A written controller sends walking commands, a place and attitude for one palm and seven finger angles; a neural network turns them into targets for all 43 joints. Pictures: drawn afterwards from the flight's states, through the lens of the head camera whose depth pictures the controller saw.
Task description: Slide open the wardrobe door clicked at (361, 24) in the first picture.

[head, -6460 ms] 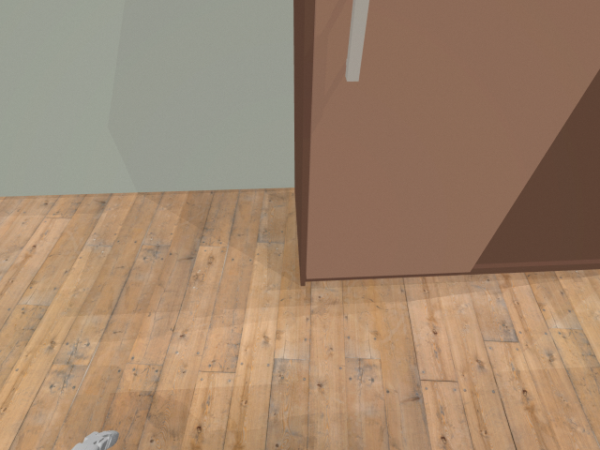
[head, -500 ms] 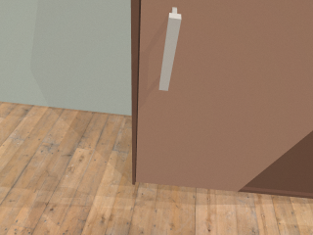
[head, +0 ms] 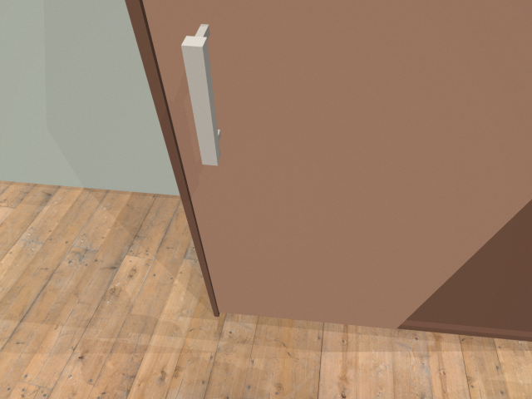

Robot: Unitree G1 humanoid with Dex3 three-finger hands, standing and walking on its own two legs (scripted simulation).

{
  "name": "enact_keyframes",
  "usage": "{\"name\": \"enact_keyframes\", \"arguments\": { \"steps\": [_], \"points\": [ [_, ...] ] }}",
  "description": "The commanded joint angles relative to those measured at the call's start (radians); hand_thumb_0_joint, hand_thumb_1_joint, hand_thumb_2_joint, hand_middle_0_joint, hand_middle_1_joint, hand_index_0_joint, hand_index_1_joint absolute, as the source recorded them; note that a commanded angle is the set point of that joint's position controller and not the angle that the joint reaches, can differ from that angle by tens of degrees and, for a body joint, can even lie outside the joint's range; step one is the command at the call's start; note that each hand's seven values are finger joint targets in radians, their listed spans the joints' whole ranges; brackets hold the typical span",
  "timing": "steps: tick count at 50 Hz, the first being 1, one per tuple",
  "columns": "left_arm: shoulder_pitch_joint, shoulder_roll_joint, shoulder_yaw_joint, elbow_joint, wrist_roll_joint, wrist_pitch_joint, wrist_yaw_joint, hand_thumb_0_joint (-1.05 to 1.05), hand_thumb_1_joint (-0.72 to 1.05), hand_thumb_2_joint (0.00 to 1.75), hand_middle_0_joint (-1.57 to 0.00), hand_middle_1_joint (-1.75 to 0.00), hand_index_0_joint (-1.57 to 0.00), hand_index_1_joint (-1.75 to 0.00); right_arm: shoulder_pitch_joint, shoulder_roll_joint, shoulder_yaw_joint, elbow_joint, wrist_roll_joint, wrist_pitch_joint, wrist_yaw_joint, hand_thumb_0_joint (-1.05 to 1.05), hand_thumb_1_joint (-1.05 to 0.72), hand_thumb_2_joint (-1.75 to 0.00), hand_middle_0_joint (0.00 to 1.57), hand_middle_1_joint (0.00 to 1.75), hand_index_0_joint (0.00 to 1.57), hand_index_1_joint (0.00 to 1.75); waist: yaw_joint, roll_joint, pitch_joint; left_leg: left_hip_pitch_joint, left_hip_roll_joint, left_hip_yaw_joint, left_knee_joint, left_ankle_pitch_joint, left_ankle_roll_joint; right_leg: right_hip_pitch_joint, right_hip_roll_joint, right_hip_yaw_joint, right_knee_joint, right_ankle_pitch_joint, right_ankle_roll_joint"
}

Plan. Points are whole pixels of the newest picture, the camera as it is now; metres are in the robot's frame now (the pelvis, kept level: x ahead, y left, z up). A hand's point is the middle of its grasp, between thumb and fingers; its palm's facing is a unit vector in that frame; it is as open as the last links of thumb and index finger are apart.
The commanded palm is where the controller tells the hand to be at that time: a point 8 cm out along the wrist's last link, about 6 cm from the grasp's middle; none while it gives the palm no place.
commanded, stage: come to a stop and stand still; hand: left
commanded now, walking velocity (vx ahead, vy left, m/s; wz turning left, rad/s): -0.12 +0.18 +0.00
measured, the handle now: (207, 100) +0.46 +0.12 +0.21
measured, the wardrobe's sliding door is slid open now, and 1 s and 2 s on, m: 0.00 0.00 0.00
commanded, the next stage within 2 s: look again from close up in 1.42 s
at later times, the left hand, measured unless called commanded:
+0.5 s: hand out of the picture +0.01 +0.18 -0.17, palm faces +0.06 -0.97 -0.22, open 7.3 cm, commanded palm none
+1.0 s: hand out of the picture +0.01 +0.19 -0.16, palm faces -0.01 -0.97 -0.22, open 7.3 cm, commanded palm none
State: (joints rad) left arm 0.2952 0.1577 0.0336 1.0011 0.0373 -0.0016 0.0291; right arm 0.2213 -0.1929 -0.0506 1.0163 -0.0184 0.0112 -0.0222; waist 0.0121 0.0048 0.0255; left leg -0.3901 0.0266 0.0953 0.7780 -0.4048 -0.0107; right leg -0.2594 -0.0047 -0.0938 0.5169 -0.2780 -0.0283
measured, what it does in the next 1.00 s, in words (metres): steps on the spot: left foot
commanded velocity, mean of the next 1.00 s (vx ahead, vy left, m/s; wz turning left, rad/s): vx -0.03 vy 0.02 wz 0.00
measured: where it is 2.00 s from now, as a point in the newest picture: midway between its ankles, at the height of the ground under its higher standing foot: outside the picture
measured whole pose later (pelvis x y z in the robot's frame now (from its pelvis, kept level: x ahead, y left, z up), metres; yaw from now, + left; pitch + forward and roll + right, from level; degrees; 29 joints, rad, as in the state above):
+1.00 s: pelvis +0.00 +0.02 +0.01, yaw +0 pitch +0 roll +0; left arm 0.28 0.15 -0.02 1.06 0.02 0.00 0.04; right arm 0.32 -0.16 0.01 1.07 -0.02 -0.02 -0.01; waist -0.01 0.03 0.02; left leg -0.21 -0.06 0.14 0.41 -0.20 0.10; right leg -0.22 -0.05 -0.07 0.48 -0.25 0.01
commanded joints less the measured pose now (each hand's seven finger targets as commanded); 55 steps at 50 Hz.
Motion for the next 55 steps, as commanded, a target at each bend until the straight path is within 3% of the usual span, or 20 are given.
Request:
{"name": "enact_keyframes", "arguments": {
  "steps": [1,3,4,5,6,9,12,14,16,19,21,23,24,25,26,27,28,32,36,55],
  "points": [
    [0.037,0.129,0.014,-0.012,-0.025,-0.021,0.007,0.00,0.90,0.90,-0.20,-0.30,-0.20,-0.30,0.085,-0.019,0.027,0.001,0.011,-0.025,-0.001,0.00,-0.90,-0.90,0.20,0.30,0.20,0.30,-0.015,-0.058,-0.045,0.234,0.034,-0.053,-0.393,0.273,0.011,0.031,-0.195,0.182,-0.081,0.398,-0.076],
    [0.060,0.097,0.012,-0.018,-0.026,-0.013,0.011,0.00,0.90,0.90,-0.20,-0.30,-0.20,-0.30,0.048,-0.083,0.016,-0.020,0.004,-0.025,-0.012,0.00,-0.90,-0.90,0.20,0.30,0.20,0.30,0.015,0.073,-0.043,0.250,0.153,-0.140,-0.333,0.640,0.074,0.017,-0.131,0.130,-0.046,0.315,-0.012],
    [0.043,0.106,0.009,-0.005,-0.024,-0.005,0.015,0.00,0.90,0.90,-0.20,-0.30,-0.20,-0.30,0.031,-0.074,0.017,-0.014,0.007,-0.026,-0.016,0.00,-0.90,-0.90,0.20,0.30,0.20,0.30,0.012,0.175,-0.040,0.234,0.156,-0.160,-0.360,0.721,0.095,0.041,-0.114,0.100,-0.018,0.251,0.004],
    [0.041,0.110,0.010,-0.002,-0.023,0.002,0.017,0.00,0.90,0.90,-0.20,-0.30,-0.20,-0.30,0.020,-0.077,0.017,-0.019,0.007,-0.022,-0.019,0.00,-0.90,-0.90,0.20,0.30,0.20,0.30,0.020,0.192,-0.029,0.223,0.163,-0.169,-0.378,0.733,0.110,0.047,-0.096,0.080,-0.003,0.158,0.014],
    [0.047,0.105,0.010,0.008,-0.021,0.007,0.016,0.00,0.90,0.90,-0.20,-0.30,-0.20,-0.30,0.002,-0.074,0.012,-0.024,0.006,-0.019,-0.020,0.00,-0.90,-0.90,0.20,0.30,0.20,0.30,0.027,0.178,-0.018,0.211,0.167,-0.169,-0.388,0.687,0.117,0.042,-0.091,0.078,-0.007,0.095,0.017],
    [0.063,0.108,0.012,0.018,-0.015,0.005,0.015,0.00,0.90,0.90,-0.20,-0.30,-0.20,-0.30,-0.006,-0.077,0.003,-0.043,0.003,-0.008,-0.019,0.00,-0.90,-0.90,0.20,0.30,0.20,0.30,0.023,0.050,-0.038,0.200,0.130,-0.139,-0.335,0.549,0.090,0.059,-0.128,0.126,-0.047,0.245,-0.001],
    [0.046,0.138,0.018,0.005,-0.009,0.001,0.016,0.00,0.90,0.90,-0.20,-0.30,-0.20,-0.30,0.007,-0.046,0.000,-0.049,0.002,0.005,-0.012,0.00,-0.90,-0.90,0.20,0.30,0.20,0.30,0.006,-0.100,-0.053,0.150,0.050,-0.068,-0.252,0.301,0.037,0.079,-0.241,0.233,-0.104,0.387,-0.066],
    [0.031,0.151,0.019,-0.002,-0.011,0.000,0.016,0.00,0.90,0.90,-0.20,-0.30,-0.20,-0.30,0.006,-0.027,0.004,-0.048,0.002,0.013,-0.006,0.00,-0.90,-0.90,0.20,0.30,0.20,0.30,0.002,-0.149,-0.034,0.113,0.006,-0.052,-0.201,0.148,0.013,0.063,-0.301,0.281,-0.145,0.391,-0.117],
    [0.008,0.145,0.017,-0.007,-0.011,-0.001,0.014,0.00,0.90,0.90,-0.20,-0.30,-0.20,-0.30,0.004,-0.017,0.008,-0.040,0.001,0.016,-0.002,0.00,-0.90,-0.90,0.20,0.30,0.20,0.30,-0.003,-0.162,-0.010,0.119,0.011,-0.062,-0.199,0.076,0.009,0.012,-0.296,0.263,-0.162,0.310,-0.131],
    [-0.016,0.126,0.013,-0.014,-0.015,0.001,0.012,0.00,0.90,0.90,-0.20,-0.30,-0.20,-0.30,0.034,-0.021,0.013,-0.017,0.001,0.002,0.000,0.00,-0.90,-0.90,0.20,0.30,0.20,0.30,-0.012,-0.071,-0.028,0.224,0.061,-0.085,-0.332,0.277,0.027,-0.035,-0.198,0.168,-0.106,0.195,-0.058],
    [-0.007,0.095,0.006,-0.009,-0.017,0.008,0.010,0.00,0.90,0.90,-0.20,-0.30,-0.20,-0.30,0.019,-0.051,0.016,-0.013,0.000,-0.011,-0.002,0.00,-0.90,-0.90,0.20,0.30,0.20,0.30,0.004,0.029,-0.009,0.174,0.131,-0.179,-0.426,0.298,0.074,-0.006,-0.112,0.104,-0.077,0.057,-0.003],
    [0.015,0.079,-0.002,0.007,-0.015,0.007,0.009,0.00,0.90,0.90,-0.20,-0.30,-0.20,-0.30,0.002,-0.059,0.020,-0.010,0.003,-0.020,-0.003,0.00,-0.90,-0.90,0.20,0.30,0.20,0.30,0.023,0.035,0.003,0.114,0.145,-0.199,-0.483,0.241,0.090,0.061,-0.100,0.086,-0.085,0.035,0.010],
    [0.142,0.100,-0.022,0.051,-0.015,-0.012,0.048,0.00,0.90,0.90,-0.20,-0.30,-0.20,-0.30,-0.084,-0.119,0.015,-0.082,0.017,-0.028,0.002,0.00,-0.90,-0.90,0.20,0.30,0.20,0.30,0.051,0.063,0.012,0.164,0.120,-0.096,-0.249,0.329,0.049,0.016,-0.151,0.156,-0.132,0.227,-0.002],
    [0.043,0.164,-0.015,-0.009,-0.017,-0.027,0.039,0.00,0.90,0.90,-0.20,-0.30,-0.20,-0.30,0.010,-0.057,0.023,-0.093,0.009,-0.016,0.012,0.00,-0.90,-0.90,0.20,0.30,0.20,0.30,-0.027,0.036,-0.062,0.151,0.042,-0.089,-0.249,0.110,0.027,0.007,-0.211,0.249,-0.164,0.012,-0.053],
    [-0.009,0.173,-0.011,-0.037,-0.018,-0.032,0.031,0.00,0.90,0.90,-0.20,-0.30,-0.20,-0.30,0.055,-0.060,0.027,-0.086,0.002,-0.012,0.017,0.00,-0.90,-0.90,0.20,0.30,0.20,0.30,-0.047,0.028,-0.042,0.162,0.042,-0.088,-0.263,0.075,0.026,-0.053,-0.212,0.248,-0.173,-0.138,-0.078],
    [-0.026,0.164,-0.010,-0.048,-0.017,-0.039,0.026,0.00,0.90,0.90,-0.20,-0.30,-0.20,-0.30,0.090,-0.047,0.031,-0.080,-0.006,-0.022,0.020,0.00,-0.90,-0.90,0.20,0.30,0.20,0.30,-0.056,0.120,-0.061,0.189,0.047,-0.094,-0.299,0.172,0.031,-0.049,-0.189,0.201,-0.117,-0.025,-0.081],
    [-0.021,0.156,-0.014,-0.045,-0.022,-0.036,0.021,0.00,0.90,0.90,-0.20,-0.30,-0.20,-0.30,0.087,-0.054,0.035,-0.084,-0.004,-0.026,0.018,0.00,-0.90,-0.90,0.20,0.30,0.20,0.30,-0.045,0.142,-0.030,0.173,0.072,-0.137,-0.347,0.194,0.047,-0.051,-0.143,0.158,-0.087,-0.029,-0.061],
    [0.014,0.110,-0.026,-0.022,-0.018,-0.020,0.011,0.00,0.90,0.90,-0.20,-0.30,-0.20,-0.30,0.081,-0.088,0.038,-0.098,-0.001,-0.036,0.009,0.00,-0.90,-0.90,0.20,0.30,0.20,0.30,-0.009,0.005,0.036,0.063,0.108,-0.200,-0.462,0.122,0.084,0.030,-0.086,0.089,-0.060,-0.008,-0.028],
    [0.028,0.100,-0.029,-0.011,-0.020,-0.010,0.010,0.00,0.90,0.90,-0.20,-0.30,-0.20,-0.30,0.098,-0.097,0.039,-0.075,-0.002,-0.036,0.008,0.00,-0.90,-0.90,0.20,0.30,0.20,0.30,-0.006,0.004,0.072,0.050,0.107,-0.208,-0.529,-0.008,0.078,0.021,-0.085,0.096,-0.067,-0.033,-0.023],
    [0.058,0.071,-0.036,0.073,-0.022,-0.021,0.011,0.00,0.90,0.90,-0.20,-0.30,-0.20,-0.30,0.144,-0.045,0.052,0.053,0.005,-0.052,-0.003,0.00,-0.90,-0.90,0.20,0.30,0.20,0.30,-0.012,-0.007,0.025,0.185,0.093,-0.136,-0.489,0.232,0.069,0.042,-0.112,0.119,-0.125,0.084,-0.012]
  ]
}}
